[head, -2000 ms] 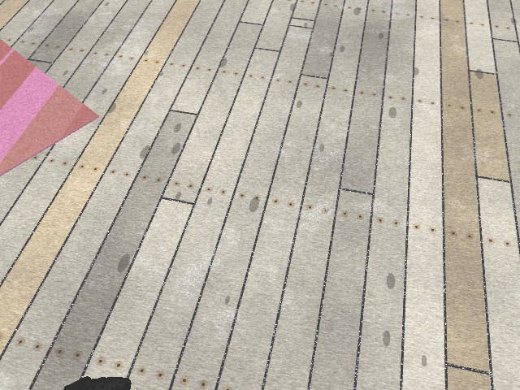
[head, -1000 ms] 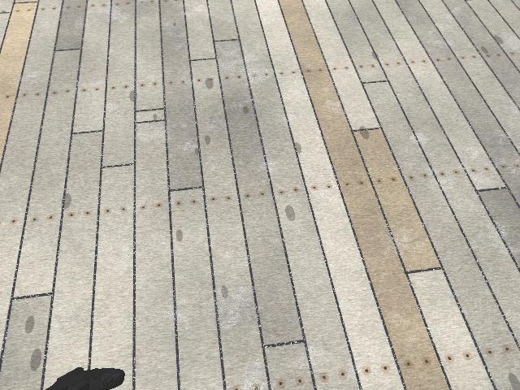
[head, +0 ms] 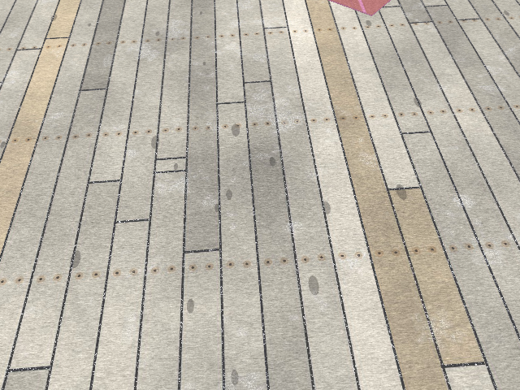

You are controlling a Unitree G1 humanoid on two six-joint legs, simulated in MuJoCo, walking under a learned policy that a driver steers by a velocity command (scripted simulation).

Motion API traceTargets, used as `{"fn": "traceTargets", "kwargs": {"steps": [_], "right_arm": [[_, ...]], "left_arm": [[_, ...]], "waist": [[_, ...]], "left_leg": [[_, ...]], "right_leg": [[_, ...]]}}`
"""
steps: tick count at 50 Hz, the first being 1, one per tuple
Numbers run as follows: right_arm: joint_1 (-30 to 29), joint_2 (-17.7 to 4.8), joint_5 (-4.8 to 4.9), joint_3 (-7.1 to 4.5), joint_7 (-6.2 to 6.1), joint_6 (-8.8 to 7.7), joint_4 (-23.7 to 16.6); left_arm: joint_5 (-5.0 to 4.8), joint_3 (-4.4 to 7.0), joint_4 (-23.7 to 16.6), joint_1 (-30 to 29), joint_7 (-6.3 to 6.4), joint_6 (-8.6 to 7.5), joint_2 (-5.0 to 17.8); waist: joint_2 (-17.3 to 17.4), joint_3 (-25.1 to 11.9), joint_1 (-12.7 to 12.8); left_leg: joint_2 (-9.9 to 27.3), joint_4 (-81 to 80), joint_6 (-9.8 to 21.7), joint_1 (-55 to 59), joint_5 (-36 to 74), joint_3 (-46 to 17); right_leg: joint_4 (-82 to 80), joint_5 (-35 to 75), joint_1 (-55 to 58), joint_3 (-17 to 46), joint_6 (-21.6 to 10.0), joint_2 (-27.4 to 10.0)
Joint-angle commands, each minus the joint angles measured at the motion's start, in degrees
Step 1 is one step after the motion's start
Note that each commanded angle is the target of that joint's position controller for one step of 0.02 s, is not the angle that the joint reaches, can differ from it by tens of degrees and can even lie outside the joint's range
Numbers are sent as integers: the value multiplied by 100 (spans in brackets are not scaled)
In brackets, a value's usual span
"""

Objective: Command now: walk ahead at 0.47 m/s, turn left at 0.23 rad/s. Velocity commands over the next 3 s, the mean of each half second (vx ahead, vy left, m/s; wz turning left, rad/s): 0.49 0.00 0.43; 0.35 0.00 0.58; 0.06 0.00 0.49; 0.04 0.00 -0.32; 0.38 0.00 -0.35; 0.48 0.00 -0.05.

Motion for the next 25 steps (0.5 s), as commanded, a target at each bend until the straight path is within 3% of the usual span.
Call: {"fn": "traceTargets", "kwargs": {"steps": [1, 2, 4, 6, 7, 12, 14, 15, 17, 20, 21, 22, 23, 24, 25], "right_arm": [[-463, -656, 64, -156, 3, -265, -552], [-499, -558, 17, -185, -23, -200, -590], [-446, -338, 24, -174, 13, -53, -565], [-484, -253, 3, -181, 36, 45, -592], [-644, -210, -16, -173, 44, 61, -690], [-1533, -190, -63, -123, 177, 44, -1062], [-2005, -10, -95, -12, 287, 32, -1327], [-2226, -41, -87, -10, 337, 22, -1436], [-2508, -56, -56, -6, 432, 14, -1659], [-2111, -368, -41, -149, 521, 69, -1787], [-1599, -590, -23, -253, 518, 97, -1715], [-758, -916, -20, -420, 460, 110, -1536], [42, -1318, -45, -581, 314, 183, -1371], [-176, -1791, -55, -637, 282, 130, -1482], [-27, -1241, -129, -466, 274, 72, -1535]], "left_arm": [[51, 132, 60, 1023, 8, -62, 669], [68, 99, 70, 770, 1, -74, 560], [146, 70, 147, 635, 8, -113, 403], [163, 84, 245, 754, 48, -143, 443], [180, 113, 288, 808, 74, -148, 582], [176, 92, 320, 889, 202, -114, 679], [101, 131, 381, 1077, 248, -68, 849], [81, 122, 454, 1268, 256, -21, 783], [56, 156, 493, 1450, 278, 90, 906], [37, 232, 358, 1268, 351, 244, 1201], [44, 252, 299, 1179, 367, 295, 1276], [16, 252, 233, 1027, 368, 316, 1298], [68, 197, 118, 1037, 355, 259, 1184], [152, -107, -203, 1602, 216, 69, 205], [-38, -6, -308, 1019, 97, -215, 730]], "waist": [[-744, -240, 610], [-826, -66, 434], [-865, 126, 276], [-622, 249, 222], [-582, 305, 220], [-356, 481, 403], [-384, 699, 533], [-282, 755, 611], [-255, 721, 625], [-658, 138, 194], [-758, -167, -118], [-679, -588, -588], [-117, -1086, -898], [1395, -1596, -136], [616, -2059, -461]], "left_leg": [[373, 1551, 292, -2820, 664, -432], [505, 1255, 266, -2714, 1046, -344], [598, 1106, 243, -2356, 1429, -328], [529, 948, 196, -2554, 1721, -324], [508, 707, 153, -2703, 1959, -357], [285, -932, 155, -2592, 3148, 94], [326, -1462, 197, -2590, 3137, 359], [282, -1657, 250, -2729, 3118, 448], [126, -1943, 368, -2744, 2812, 679], [-374, -1888, 665, -1804, 1971, 1096], [-550, -1861, 804, -1129, 1710, 1145], [-718, -2243, 1014, 137, 1907, 1054], [-144, -2527, 1305, 1817, 1678, -50], [1461, -3117, 2594, 3710, 982, -3632], [1583, -3767, 2538, 4011, 735, -4370]], "right_leg": [[-1803, -575, 2388, 2251, -730, -1796], [-2036, -380, 2027, 1847, -694, -1650], [-2233, 435, 1530, 1177, -638, -1415], [-2228, 1346, 1511, 602, -639, -1295], [-2299, 1518, 1502, 524, -701, -1373], [-2527, 2089, 1652, -307, -525, -1186], [-2439, 2609, 1826, -527, -538, -1394], [-2318, 2734, 2147, -634, -506, -1390], [-1990, 3401, 2643, -758, -474, -1520], [-830, 6106, 3082, -943, -369, -1606], [-40, 6543, 2993, -947, -340, -1593], [1121, 6193, 2478, -978, -226, -1446], [2838, 4248, 1154, -977, -18, -1125], [5075, -1565, -1515, -325, 341, 273], [5524, -1948, -2200, 1015, 170, 223]]}}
